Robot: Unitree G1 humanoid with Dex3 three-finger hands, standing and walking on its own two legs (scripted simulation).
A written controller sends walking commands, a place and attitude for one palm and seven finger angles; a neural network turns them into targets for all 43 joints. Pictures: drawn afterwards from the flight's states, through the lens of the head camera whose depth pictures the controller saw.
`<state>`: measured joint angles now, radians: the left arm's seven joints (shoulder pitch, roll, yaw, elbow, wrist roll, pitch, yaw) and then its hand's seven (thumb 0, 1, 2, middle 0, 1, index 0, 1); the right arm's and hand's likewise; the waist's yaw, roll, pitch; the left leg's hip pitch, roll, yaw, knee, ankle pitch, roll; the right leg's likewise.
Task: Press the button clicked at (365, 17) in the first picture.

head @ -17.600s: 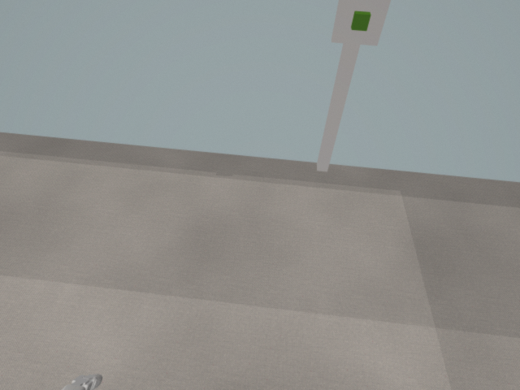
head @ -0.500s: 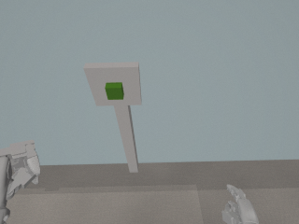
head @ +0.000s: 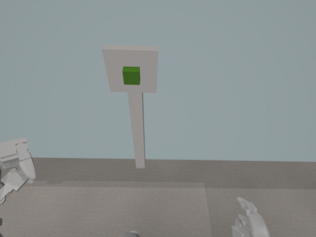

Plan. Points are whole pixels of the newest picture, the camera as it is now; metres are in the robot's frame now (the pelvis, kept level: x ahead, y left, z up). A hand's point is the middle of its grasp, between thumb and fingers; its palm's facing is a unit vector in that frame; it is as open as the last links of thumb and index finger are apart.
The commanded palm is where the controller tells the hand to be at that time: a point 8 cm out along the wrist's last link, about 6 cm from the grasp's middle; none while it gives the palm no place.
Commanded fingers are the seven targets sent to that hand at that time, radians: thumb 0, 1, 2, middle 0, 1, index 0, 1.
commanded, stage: step back with the hand held close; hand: left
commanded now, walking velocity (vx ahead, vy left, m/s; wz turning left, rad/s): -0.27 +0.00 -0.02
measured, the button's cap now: (131, 75) +0.61 +0.14 +0.06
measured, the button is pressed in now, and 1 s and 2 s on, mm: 0 0 0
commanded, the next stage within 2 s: stop stepping back and stand still in 0.66 s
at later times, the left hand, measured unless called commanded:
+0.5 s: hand (5, 207) +0.13 +0.24 +0.18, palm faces +0.33 -0.83 -0.45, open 3.1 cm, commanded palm +0.08 +0.28 +0.19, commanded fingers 0.00 0.90 0.90 -1.30 -1.50 -1.30 -1.50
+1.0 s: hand out of the picture +0.05 +0.26 +0.17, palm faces +0.34 -0.87 -0.37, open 3.1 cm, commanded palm +0.00 +0.30 +0.19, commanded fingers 0.00 0.90 0.90 -1.30 -1.50 -1.30 -1.50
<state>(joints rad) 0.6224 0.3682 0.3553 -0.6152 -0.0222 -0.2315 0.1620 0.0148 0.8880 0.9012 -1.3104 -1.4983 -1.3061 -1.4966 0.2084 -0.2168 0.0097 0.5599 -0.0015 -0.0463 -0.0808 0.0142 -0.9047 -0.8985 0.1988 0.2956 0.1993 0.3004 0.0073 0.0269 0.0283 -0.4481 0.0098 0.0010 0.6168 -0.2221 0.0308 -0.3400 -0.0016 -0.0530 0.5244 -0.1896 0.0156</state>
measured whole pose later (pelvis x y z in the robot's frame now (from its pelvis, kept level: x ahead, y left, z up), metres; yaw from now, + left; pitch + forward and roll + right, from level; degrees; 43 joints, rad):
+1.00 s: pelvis -0.15 +0.03 +0.00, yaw -3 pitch +0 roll -2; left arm 0.60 0.39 0.35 -0.58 -0.05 -0.19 0.15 0.01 0.89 0.90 -1.31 -1.50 -1.31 -1.50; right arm 0.28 -0.19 0.02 0.67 0.00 -0.09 -0.09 0.01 -0.90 -0.90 0.20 0.30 0.20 0.30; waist -0.01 -0.02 -0.06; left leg -0.41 -0.04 -0.02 0.59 -0.19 0.06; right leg -0.14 0.02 -0.03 0.53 -0.39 0.01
